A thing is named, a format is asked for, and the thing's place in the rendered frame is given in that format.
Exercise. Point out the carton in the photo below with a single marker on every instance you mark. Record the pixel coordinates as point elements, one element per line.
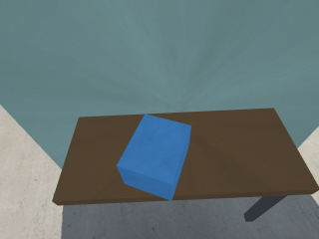
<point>153,160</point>

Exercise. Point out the table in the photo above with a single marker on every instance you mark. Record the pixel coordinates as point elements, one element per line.
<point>231,154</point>

